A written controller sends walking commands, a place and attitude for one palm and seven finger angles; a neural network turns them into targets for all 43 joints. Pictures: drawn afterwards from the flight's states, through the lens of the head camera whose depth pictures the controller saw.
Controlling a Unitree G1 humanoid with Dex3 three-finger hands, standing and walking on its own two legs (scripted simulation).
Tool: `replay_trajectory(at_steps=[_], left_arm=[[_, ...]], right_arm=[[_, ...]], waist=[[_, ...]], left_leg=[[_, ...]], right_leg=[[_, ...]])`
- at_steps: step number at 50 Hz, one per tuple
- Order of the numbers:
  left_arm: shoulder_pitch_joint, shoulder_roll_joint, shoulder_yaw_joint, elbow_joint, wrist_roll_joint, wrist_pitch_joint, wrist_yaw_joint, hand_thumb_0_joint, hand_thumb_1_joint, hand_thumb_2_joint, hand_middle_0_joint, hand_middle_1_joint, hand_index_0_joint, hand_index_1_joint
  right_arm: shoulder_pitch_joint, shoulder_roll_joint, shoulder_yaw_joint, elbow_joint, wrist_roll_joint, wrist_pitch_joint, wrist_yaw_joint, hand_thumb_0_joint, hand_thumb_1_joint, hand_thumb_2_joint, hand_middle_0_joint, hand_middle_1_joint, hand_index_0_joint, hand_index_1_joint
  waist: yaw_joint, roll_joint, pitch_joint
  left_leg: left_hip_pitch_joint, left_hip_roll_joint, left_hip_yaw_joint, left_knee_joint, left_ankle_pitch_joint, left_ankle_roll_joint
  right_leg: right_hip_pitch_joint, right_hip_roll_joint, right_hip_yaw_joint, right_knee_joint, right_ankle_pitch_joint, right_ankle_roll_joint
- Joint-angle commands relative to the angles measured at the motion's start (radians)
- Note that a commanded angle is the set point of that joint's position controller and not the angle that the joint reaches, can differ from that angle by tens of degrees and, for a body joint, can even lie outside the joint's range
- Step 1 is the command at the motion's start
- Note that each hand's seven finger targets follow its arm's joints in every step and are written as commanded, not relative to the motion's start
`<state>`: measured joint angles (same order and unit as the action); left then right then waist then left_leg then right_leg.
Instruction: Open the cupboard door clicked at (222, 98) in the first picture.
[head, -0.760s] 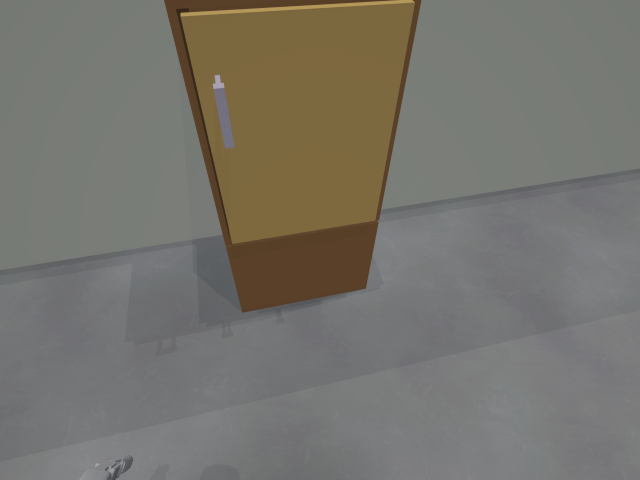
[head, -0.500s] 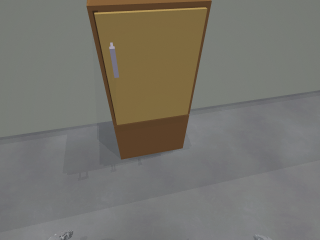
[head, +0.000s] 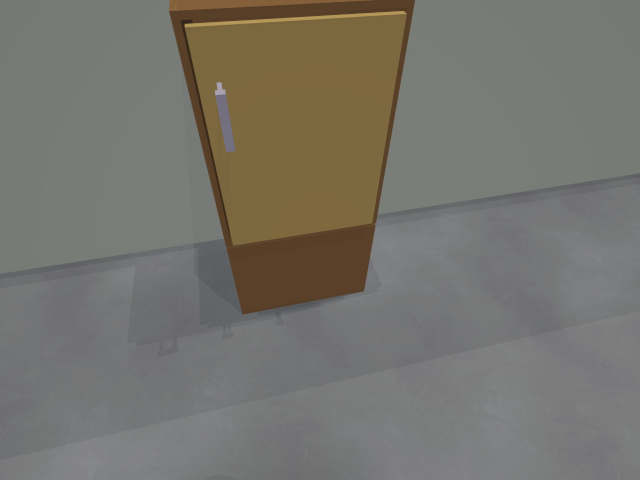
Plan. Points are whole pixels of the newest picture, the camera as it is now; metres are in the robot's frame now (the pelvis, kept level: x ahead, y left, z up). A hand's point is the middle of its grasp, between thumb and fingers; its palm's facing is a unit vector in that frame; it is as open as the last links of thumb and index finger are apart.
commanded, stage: stand and wait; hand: left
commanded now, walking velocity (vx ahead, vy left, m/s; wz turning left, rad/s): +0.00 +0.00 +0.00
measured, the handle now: (224, 117) +0.77 +0.25 +0.05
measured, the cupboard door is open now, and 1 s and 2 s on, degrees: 0 0 0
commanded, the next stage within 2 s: look at it before walking up in 0.16 s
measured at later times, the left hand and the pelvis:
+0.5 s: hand out of the picture +0.07 +0.24 -0.16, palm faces -0.03 -0.94 -0.33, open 7.4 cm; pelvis +0.00 +0.00 +0.00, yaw +0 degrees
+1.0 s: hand out of the picture +0.08 +0.25 -0.15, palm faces -0.01 -0.94 -0.34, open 7.4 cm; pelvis +0.00 +0.00 +0.00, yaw +1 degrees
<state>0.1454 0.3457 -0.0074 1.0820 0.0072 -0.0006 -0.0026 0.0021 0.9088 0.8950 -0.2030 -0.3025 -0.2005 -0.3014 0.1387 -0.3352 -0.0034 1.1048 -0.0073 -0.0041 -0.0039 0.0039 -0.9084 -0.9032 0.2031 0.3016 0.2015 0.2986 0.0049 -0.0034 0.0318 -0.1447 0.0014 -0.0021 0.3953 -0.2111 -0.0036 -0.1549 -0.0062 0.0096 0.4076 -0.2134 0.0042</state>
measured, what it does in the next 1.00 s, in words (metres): stands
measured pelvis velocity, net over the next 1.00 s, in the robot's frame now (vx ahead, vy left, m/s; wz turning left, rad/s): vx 0.00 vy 0.00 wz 0.01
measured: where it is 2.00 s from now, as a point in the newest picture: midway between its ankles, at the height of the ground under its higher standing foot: outside the picture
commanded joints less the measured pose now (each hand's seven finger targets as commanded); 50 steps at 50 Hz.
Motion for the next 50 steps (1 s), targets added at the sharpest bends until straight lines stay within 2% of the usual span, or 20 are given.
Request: replay_trajectory(at_steps=[1,10,23,29,40,46,47,50], left_arm=[[-0.054,0.201,0.042,-0.065,0.003,-0.023,0.012,0.0,0.9,0.9,-0.2,-0.3,-0.2,-0.3],[-0.054,0.2,0.043,-0.062,0.004,-0.025,0.012,0.0,0.9,0.9,-0.2,-0.3,-0.2,-0.3],[-0.052,0.201,0.044,-0.058,0.004,-0.027,0.012,0.0,0.9,0.9,-0.2,-0.3,-0.2,-0.3],[-0.052,0.202,0.043,-0.056,0.003,-0.029,0.014,0.0,0.9,0.9,-0.2,-0.3,-0.2,-0.3],[-0.059,0.204,0.043,-0.055,0.005,-0.026,0.013,0.0,0.9,0.9,-0.2,-0.3,-0.2,-0.3],[-0.058,0.208,0.047,-0.058,0.004,-0.028,0.014,0.0,0.9,0.9,-0.2,-0.3,-0.2,-0.3],[-0.052,0.204,0.049,-0.061,0.004,-0.026,0.015,0.0,0.9,0.9,-0.2,-0.3,-0.2,-0.3],[-0.013,0.136,0.038,-0.06,0.002,-0.006,0.023,0.0,0.9,0.9,-0.2,-0.3,-0.2,-0.3]], right_arm=[[-0.06,-0.206,-0.036,-0.067,-0.003,-0.03,-0.01,0.0,-0.9,-0.9,0.2,0.3,0.2,0.3],[-0.056,-0.204,-0.036,-0.057,-0.004,-0.031,-0.008,0.0,-0.9,-0.9,0.2,0.3,0.2,0.3],[-0.053,-0.205,-0.035,-0.053,-0.002,-0.032,-0.009,0.0,-0.9,-0.9,0.2,0.3,0.2,0.3],[-0.057,-0.207,-0.035,-0.053,-0.002,-0.033,-0.011,0.0,-0.9,-0.9,0.2,0.3,0.2,0.3],[-0.061,-0.21,-0.033,-0.053,-0.001,-0.032,-0.01,0.0,-0.9,-0.9,0.2,0.3,0.2,0.3],[-0.066,-0.212,-0.034,-0.058,-0.001,-0.031,-0.009,0.0,-0.9,-0.9,0.2,0.3,0.2,0.3],[-0.065,-0.205,-0.034,-0.065,-0.001,-0.027,-0.008,0.0,-0.9,-0.9,0.2,0.3,0.2,0.3],[-0.033,-0.127,-0.019,-0.064,-0.003,-0.01,-0.005,0.0,-0.9,-0.9,0.2,0.3,0.2,0.3]], waist=[[-0.004,0.001,-0.046],[-0.004,0.009,-0.035],[-0.006,0.008,-0.055],[-0.005,0.005,-0.072],[-0.006,0.007,-0.051],[-0.004,0.006,-0.062],[-0.002,0.005,-0.068],[-0.001,0.009,-0.071]], left_leg=[[-0.002,0.107,-0.1,-0.086,0.063,0.033],[-0.009,0.106,-0.099,-0.092,0.046,0.03],[0.006,0.112,-0.097,-0.091,0.084,0.029],[0.026,0.115,-0.095,-0.084,0.139,0.028],[0.021,0.115,-0.098,-0.106,0.107,0.027],[0.016,0.112,-0.101,-0.087,0.157,0.028],[0.012,0.111,-0.104,-0.073,0.176,0.029],[-0.023,0.104,-0.1,-0.032,0.204,0.018]], right_leg=[[-0.015,-0.11,0.107,-0.086,0.049,-0.034],[-0.029,-0.11,0.114,-0.099,0.019,-0.034],[-0.012,-0.111,0.111,-0.095,0.075,-0.033],[0.009,-0.112,0.103,-0.086,0.144,-0.033],[0.004,-0.107,0.104,-0.099,0.107,-0.03],[0.023,-0.116,0.09,-0.086,0.15,-0.028],[0.026,-0.119,0.081,-0.073,0.163,-0.027],[0.026,-0.131,0.06,-0.031,0.177,-0.011]])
